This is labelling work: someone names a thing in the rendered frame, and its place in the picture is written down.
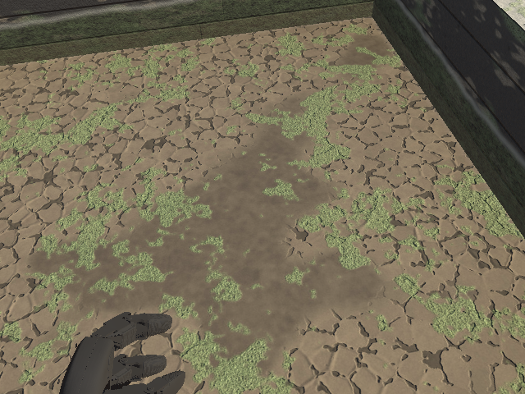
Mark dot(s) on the left robot hand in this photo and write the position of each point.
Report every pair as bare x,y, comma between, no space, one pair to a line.
94,370

